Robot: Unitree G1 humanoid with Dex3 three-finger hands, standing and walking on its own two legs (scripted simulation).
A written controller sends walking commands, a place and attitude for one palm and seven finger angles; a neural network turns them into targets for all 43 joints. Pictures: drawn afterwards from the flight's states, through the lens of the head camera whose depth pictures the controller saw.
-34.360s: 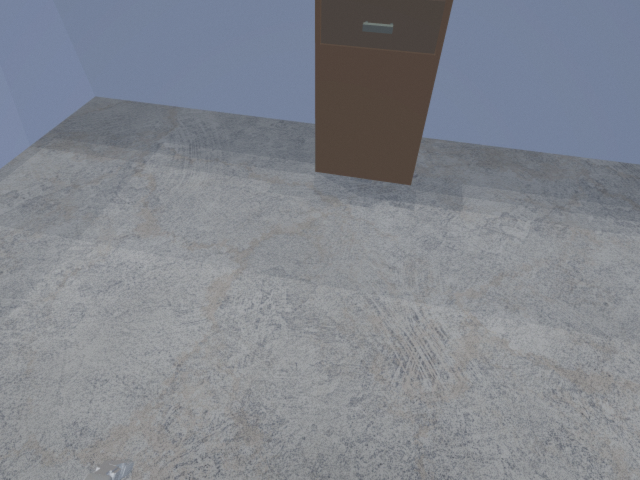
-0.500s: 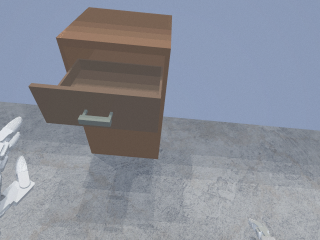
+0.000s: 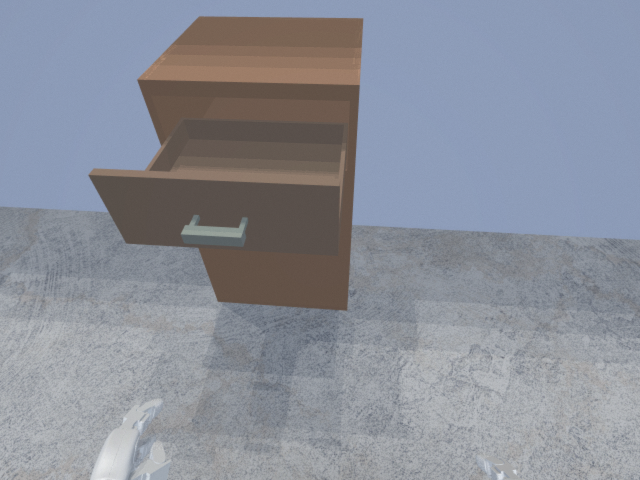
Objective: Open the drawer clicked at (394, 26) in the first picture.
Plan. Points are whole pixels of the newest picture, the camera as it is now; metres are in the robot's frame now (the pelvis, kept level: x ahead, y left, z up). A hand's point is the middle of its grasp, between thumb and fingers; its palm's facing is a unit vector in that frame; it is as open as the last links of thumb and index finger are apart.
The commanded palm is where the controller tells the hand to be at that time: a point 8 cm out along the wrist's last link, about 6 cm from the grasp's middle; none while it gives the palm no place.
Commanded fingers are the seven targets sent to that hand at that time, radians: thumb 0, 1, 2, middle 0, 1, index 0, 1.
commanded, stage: let the arm hang, fingers relaxed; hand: left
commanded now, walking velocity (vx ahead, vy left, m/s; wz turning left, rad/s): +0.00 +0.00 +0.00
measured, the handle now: (217, 228) +0.55 +0.22 -0.02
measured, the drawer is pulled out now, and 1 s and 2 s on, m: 0.30 0.30 0.30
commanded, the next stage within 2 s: look to check the result in 0.92 s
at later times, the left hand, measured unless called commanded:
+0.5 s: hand out of the picture -0.03 +0.19 -0.15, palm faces +0.00 -0.97 -0.25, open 7.3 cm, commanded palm none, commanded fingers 0.00 0.90 0.90 -0.20 -0.30 -0.20 -0.30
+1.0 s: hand out of the picture -0.01 +0.16 -0.16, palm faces +0.00 -0.98 -0.21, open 7.4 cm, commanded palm none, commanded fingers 0.00 0.90 0.90 -0.20 -0.30 -0.20 -0.30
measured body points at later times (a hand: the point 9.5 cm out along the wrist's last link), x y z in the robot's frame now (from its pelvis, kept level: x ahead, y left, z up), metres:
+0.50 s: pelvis -0.01 +0.00 +0.02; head +0.00 -0.02 +0.46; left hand -0.03 +0.24 -0.13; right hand -0.04 -0.22 -0.15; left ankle -0.01 +0.10 -0.73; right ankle +0.03 -0.12 -0.73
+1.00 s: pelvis -0.01 -0.01 +0.02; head +0.00 -0.02 +0.47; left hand +0.00 +0.22 -0.14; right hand -0.05 -0.22 -0.15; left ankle -0.01 +0.10 -0.73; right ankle +0.03 -0.12 -0.73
